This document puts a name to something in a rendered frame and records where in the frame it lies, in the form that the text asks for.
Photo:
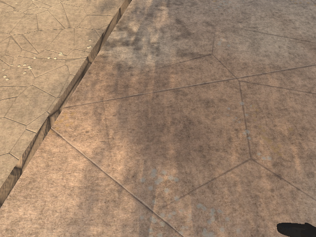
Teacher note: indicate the robot right hand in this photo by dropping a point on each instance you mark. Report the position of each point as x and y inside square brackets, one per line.
[296, 229]

